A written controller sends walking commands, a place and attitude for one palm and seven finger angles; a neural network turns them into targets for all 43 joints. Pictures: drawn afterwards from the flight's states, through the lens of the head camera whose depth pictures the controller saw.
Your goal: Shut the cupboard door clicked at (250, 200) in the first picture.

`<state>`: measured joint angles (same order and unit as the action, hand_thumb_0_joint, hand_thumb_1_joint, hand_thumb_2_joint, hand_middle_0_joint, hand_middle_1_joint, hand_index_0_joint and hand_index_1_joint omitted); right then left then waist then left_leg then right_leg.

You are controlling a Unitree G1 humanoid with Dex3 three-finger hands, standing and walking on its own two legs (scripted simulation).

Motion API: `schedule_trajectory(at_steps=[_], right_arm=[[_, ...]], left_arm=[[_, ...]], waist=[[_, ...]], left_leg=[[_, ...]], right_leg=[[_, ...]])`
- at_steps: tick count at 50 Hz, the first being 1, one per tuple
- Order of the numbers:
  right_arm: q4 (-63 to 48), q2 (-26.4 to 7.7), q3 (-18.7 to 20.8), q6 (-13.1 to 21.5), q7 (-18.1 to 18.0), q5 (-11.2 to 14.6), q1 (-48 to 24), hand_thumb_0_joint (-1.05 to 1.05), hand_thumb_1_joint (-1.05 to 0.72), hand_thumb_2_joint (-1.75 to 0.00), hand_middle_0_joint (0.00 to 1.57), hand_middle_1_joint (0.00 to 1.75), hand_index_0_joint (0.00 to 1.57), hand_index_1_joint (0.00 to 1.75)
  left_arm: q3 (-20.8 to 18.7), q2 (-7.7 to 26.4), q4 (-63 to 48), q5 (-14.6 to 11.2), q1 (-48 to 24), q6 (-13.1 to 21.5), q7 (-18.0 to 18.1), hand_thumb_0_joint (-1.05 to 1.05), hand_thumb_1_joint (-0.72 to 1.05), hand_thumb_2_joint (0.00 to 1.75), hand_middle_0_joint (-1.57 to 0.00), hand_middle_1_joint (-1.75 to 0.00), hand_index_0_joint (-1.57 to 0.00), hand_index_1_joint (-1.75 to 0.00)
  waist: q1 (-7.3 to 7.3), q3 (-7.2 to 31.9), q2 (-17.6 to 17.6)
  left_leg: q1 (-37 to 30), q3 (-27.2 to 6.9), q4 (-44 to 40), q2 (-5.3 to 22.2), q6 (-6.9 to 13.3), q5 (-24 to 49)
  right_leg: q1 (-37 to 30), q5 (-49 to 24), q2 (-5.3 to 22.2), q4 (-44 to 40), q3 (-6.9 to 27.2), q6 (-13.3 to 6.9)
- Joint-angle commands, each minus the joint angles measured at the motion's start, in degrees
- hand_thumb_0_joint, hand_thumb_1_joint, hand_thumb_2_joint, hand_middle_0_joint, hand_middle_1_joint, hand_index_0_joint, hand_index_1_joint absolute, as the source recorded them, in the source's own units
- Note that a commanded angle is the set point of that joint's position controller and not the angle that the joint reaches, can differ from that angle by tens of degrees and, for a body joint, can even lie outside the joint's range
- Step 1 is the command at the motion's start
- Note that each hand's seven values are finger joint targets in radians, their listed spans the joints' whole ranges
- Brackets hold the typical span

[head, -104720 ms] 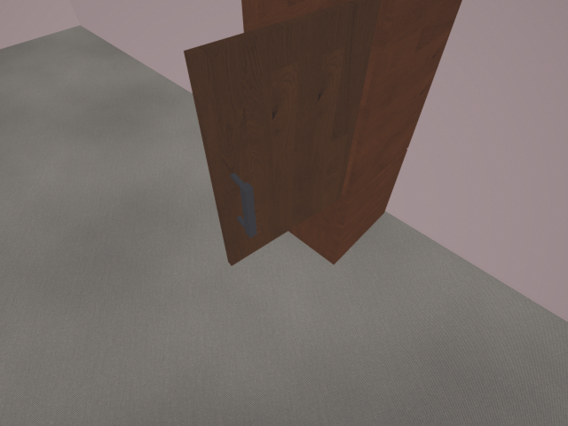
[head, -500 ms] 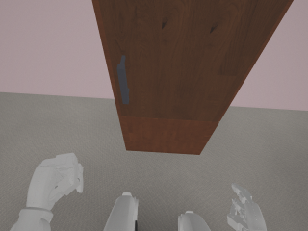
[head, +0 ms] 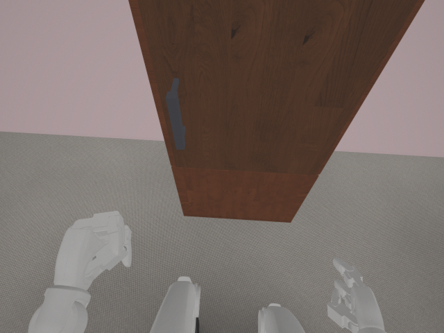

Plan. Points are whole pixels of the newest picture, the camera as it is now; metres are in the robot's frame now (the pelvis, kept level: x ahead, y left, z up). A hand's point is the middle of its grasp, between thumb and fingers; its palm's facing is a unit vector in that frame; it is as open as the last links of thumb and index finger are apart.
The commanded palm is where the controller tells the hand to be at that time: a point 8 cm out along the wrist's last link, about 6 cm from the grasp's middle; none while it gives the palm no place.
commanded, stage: bring the fist close to the handle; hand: left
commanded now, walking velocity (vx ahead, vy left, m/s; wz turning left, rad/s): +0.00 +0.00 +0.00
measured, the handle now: (178, 116) +0.54 +0.14 +0.03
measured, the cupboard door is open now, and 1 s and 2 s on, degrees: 0 0 0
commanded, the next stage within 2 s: push the door shut along its arc in 1.24 s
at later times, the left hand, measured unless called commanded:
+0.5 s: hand (168, 188) +0.35 +0.13 +0.04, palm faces -0.05 -1.00 -0.02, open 3.1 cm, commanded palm +0.34 +0.18 +0.04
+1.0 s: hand (193, 149) +0.45 +0.10 +0.04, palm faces +0.01 -1.00 -0.02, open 3.1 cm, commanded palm +0.41 +0.15 +0.03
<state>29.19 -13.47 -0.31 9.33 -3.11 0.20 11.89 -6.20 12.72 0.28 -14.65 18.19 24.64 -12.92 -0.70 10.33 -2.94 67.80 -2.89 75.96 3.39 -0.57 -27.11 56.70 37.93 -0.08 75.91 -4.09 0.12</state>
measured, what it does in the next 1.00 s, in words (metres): stands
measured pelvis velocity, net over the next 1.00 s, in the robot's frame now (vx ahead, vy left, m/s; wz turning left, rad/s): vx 0.00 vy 0.00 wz -0.03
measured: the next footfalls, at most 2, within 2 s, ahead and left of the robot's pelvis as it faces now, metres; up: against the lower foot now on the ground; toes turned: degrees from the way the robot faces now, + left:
none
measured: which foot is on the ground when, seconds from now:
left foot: down 0.00-1.00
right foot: down 0.00-1.00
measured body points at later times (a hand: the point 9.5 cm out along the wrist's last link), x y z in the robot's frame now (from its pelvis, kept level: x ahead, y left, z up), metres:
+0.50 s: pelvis +0.00 +0.00 +0.01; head +0.09 +0.01 +0.45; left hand +0.35 +0.18 +0.05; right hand +0.14 -0.24 -0.10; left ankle +0.08 +0.12 -0.61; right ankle -0.01 -0.13 -0.61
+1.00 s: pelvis +0.00 +0.00 +0.00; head +0.12 -0.01 +0.43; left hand +0.44 +0.15 +0.04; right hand +0.06 -0.26 -0.13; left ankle +0.08 +0.12 -0.61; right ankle -0.01 -0.13 -0.61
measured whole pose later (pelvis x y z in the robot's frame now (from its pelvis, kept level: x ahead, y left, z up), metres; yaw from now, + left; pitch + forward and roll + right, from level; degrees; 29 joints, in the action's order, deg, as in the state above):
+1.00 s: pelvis +0.00 +0.00 +0.00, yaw -2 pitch +24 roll -1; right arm 36.4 -13.4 1.4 -1.1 1.6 -2.5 16.6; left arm -11.2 10.3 49.1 -4.4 -33.1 30.2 1.1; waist 5.9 10.5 -2.6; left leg 72.1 0.4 73.8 4.3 -0.7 -25.7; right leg 63.8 36.5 -0.5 76.4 -0.7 0.1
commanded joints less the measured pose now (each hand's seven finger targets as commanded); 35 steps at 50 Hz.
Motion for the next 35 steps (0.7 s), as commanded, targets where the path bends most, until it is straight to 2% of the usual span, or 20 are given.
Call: schedule_trajectory(at_steps=[1,4,7,9,10,12,13,15,17,20,23,24,26,27,28,29,30,31,34,35], right_arm=[[-7.5,-7.4,3.3,2.4,-0.4,0.0,-0.2,0.00,-0.90,-0.90,0.20,0.30,0.20,0.30],[-7.6,-7.5,3.2,1.7,-0.1,0.1,-0.2,0.00,-0.90,-0.90,0.20,0.30,0.20,0.30],[-7.3,-7.3,3.0,0.8,0.3,0.0,-0.3,0.00,-0.90,-0.90,0.20,0.30,0.20,0.30],[-6.7,-7.5,3.0,0.4,0.4,-0.1,0.2,0.00,-0.90,-0.90,0.20,0.30,0.20,0.30],[-6.5,-7.3,3.0,0.3,0.5,-0.1,-0.1,0.00,-0.90,-0.90,0.20,0.30,0.20,0.30],[-5.7,-7.5,3.0,-0.1,0.7,-0.3,0.4,0.00,-0.90,-0.90,0.20,0.30,0.20,0.30],[-5.6,-7.5,3.0,-0.4,0.9,-0.3,0.4,0.00,-0.90,-0.90,0.20,0.30,0.20,0.30],[-4.9,-7.8,3.1,-0.9,0.8,-0.4,0.8,0.00,-0.90,-0.90,0.20,0.30,0.20,0.30],[-4.6,-7.7,3.1,-1.3,1.2,-0.4,1.1,0.00,-0.90,-0.90,0.20,0.30,0.20,0.30],[-3.6,-8.0,3.4,-1.8,1.3,-0.7,1.6,0.00,-0.90,-0.90,0.20,0.30,0.20,0.30],[-2.8,-8.0,3.5,-2.7,1.8,-0.9,2.4,0.00,-0.90,-0.90,0.20,0.30,0.20,0.30],[-2.7,-8.2,3.6,-2.9,1.8,-1.0,2.9,0.00,-0.90,-0.90,0.20,0.30,0.20,0.30],[-2.1,-8.0,3.7,-3.5,2.1,-1.2,3.2,0.00,-0.90,-0.90,0.20,0.30,0.20,0.30],[-1.9,-8.0,3.8,-3.9,2.2,-1.2,3.3,0.00,-0.90,-0.90,0.20,0.30,0.20,0.30],[-1.7,-8.0,3.8,-4.2,2.4,-1.3,3.5,0.00,-0.90,-0.90,0.20,0.30,0.20,0.30],[-1.4,-8.1,3.9,-4.4,2.4,-1.3,4.2,0.00,-0.90,-0.90,0.20,0.30,0.20,0.30],[-1.0,-8.0,3.9,-4.7,2.5,-1.4,4.0,0.00,-0.90,-0.90,0.20,0.30,0.20,0.30],[-0.5,-8.1,4.0,-5.0,2.6,-1.5,4.6,0.00,-0.90,-0.90,0.20,0.30,0.20,0.30],[0.3,-8.3,4.2,-5.5,2.6,-1.8,5.7,0.00,-0.90,-0.90,0.20,0.30,0.20,0.30],[0.8,-8.2,4.2,-5.7,2.7,-2.0,5.7,0.00,-0.90,-0.90,0.20,0.30,0.20,0.30]], left_arm=[[-2.4,5.9,-10.1,0.5,-10.2,2.9,1.1,0.00,0.90,0.90,-1.30,-1.50,-1.30,-1.50],[-3.4,6.8,-8.9,1.2,-11.7,1.4,2.4,0.00,0.90,0.90,-1.30,-1.50,-1.30,-1.50],[-1.1,4.5,-7.4,2.3,-17.0,0.7,4.1,0.00,0.90,0.90,-1.30,-1.50,-1.30,-1.50],[-1.6,5.0,-4.9,3.0,-20.1,0.5,5.4,0.00,0.90,0.90,-1.30,-1.50,-1.30,-1.50],[-0.2,3.6,-3.5,3.4,-21.8,0.6,5.8,0.00,0.90,0.90,-1.30,-1.50,-1.30,-1.50],[-0.6,4.1,-1.3,4.0,-25.0,1.0,6.6,0.00,0.90,0.90,-1.30,-1.50,-1.30,-1.50],[0.9,2.5,0.2,4.2,-25.8,1.0,6.7,0.00,0.90,0.90,-1.30,-1.50,-1.30,-1.50],[-0.4,3.7,3.0,4.8,-29.8,1.5,7.5,0.00,0.90,0.90,-1.30,-1.50,-1.30,-1.50],[1.1,2.3,5.0,5.2,-33.2,2.0,8.0,0.00,0.90,0.90,-1.30,-1.50,-1.30,-1.50],[1.1,2.3,7.7,6.1,-39.0,2.7,9.3,0.00,0.90,0.90,-1.30,-1.50,-1.30,-1.50],[1.3,1.6,12.0,6.7,-42.9,3.3,10.5,0.00,0.90,0.90,-1.30,-1.50,-1.30,-1.50],[0.1,2.6,13.2,6.9,-43.6,3.4,11.0,0.00,0.90,0.90,-1.30,-1.50,-1.30,-1.50],[0.5,1.4,15.3,7.1,-45.7,4.1,11.6,0.00,0.90,0.90,-1.30,-1.50,-1.30,-1.50],[-0.3,2.1,16.6,7.3,-46.7,4.4,11.9,0.00,0.90,0.90,-1.30,-1.50,-1.30,-1.50],[0.5,1.4,18.0,7.7,-48.6,4.7,12.2,0.00,0.90,0.90,-1.30,-1.50,-1.30,-1.50],[-0.4,2.3,19.5,8.1,-50.5,5.0,12.7,0.00,0.90,0.90,-1.30,-1.50,-1.30,-1.50],[0.9,0.9,21.1,8.4,-53.0,5.3,12.9,0.00,0.90,0.90,-1.30,-1.50,-1.30,-1.50],[0.4,1.0,23.0,8.6,-55.0,5.6,13.2,0.00,0.90,0.90,-1.30,-1.50,-1.30,-1.50],[-1.7,2.9,26.0,8.9,-60.3,7.0,14.0,0.00,0.90,0.90,-1.30,-1.50,-1.30,-1.50],[-2.2,2.9,28.0,9.1,-62.0,7.4,14.2,0.00,0.90,0.90,-1.30,-1.50,-1.30,-1.50]], waist=[[1.80,15.6,0.5],[1.00,16.7,-0.6],[1.82,16.3,-0.6],[2.23,16.3,0.3],[2.70,15.8,0.3],[2.69,16.1,-0.4],[3.07,16.0,0.1],[3.14,16.6,0.9],[3.39,17.0,0.2],[3.81,18.8,-0.5],[4.14,19.2,0.4],[4.02,19.7,0.9],[4.02,21.0,0.5],[4.03,20.9,1.2],[4.54,20.6,1.2],[4.77,20.5,1.1],[5.46,20.0,0.7],[5.82,19.8,1.8],[6.05,21.8,1.0],[6.32,22.7,1.7]], left_leg=[[-19.8,-0.2,-9.1,-2.0,2.1,6.3],[-20.7,-0.2,-10.1,-2.0,2.1,6.6],[-22.0,-0.3,-11.0,-2.0,2.0,6.4],[-21.8,-0.6,-11.0,-1.8,2.0,6.2],[-22.1,-0.2,-10.9,-1.9,2.0,6.0],[-22.7,-0.5,-11.2,-1.8,1.7,6.1],[-22.8,-0.4,-11.3,-1.9,1.8,5.7],[-22.8,-0.4,-11.3,-1.8,1.7,6.2],[-23.8,-0.6,-11.6,-1.8,1.5,6.0],[-25.2,-0.7,-11.4,-1.7,1.4,7.0],[-25.7,-0.7,-11.6,-1.6,1.3,7.7],[-25.4,-0.8,-11.4,-1.6,1.4,7.9],[-26.3,-0.4,-11.1,-1.7,1.3,9.9],[-26.2,-0.2,-11.0,-1.5,1.2,10.3],[-25.6,-0.1,-10.9,-1.7,1.3,10.0],[-25.5,-0.5,-10.8,-1.6,1.3,10.1],[-25.5,-0.2,-10.6,-1.7,1.3,9.5],[-25.1,-0.3,-10.4,-1.6,1.3,9.3],[-24.6,-0.1,-9.7,-1.8,1.4,10.0],[-24.6,0.1,-9.3,-1.8,1.5,10.7]], right_leg=[[0.3,-12.4,-2.0,-12.9,1.8,-1.6],[-0.4,-12.6,-2.1,-13.2,1.6,-1.7],[0.1,-12.8,-1.9,-13.6,1.2,-1.6],[0.2,-12.6,-2.0,-13.8,1.2,-1.6],[0.9,-12.6,-1.8,-14.1,1.3,-1.5],[1.4,-12.7,-1.7,-13.8,1.0,-1.7],[1.6,-12.4,-1.7,-14.2,1.0,-1.6],[1.4,-13.0,-1.6,-14.0,1.1,-1.6],[2.1,-12.8,-1.6,-13.9,0.9,-1.7],[2.9,-13.7,-1.4,-13.6,1.0,-1.6],[2.9,-14.4,-1.4,-13.7,0.8,-1.6],[2.7,-14.7,-1.6,-13.6,0.9,-1.7],[2.1,-16.6,-1.4,-13.4,1.0,-1.6],[2.2,-17.1,-1.4,-13.5,1.2,-1.6],[2.3,-17.0,-1.4,-13.5,1.2,-1.5],[2.8,-16.9,-1.7,-13.2,1.1,-1.6],[3.9,-16.6,-1.5,-13.4,1.3,-1.4],[3.9,-16.6,-1.5,-13.5,1.2,-1.4],[3.7,-17.4,-1.7,-13.0,1.5,-1.4],[3.5,-18.5,-1.5,-12.9,1.7,-1.3]])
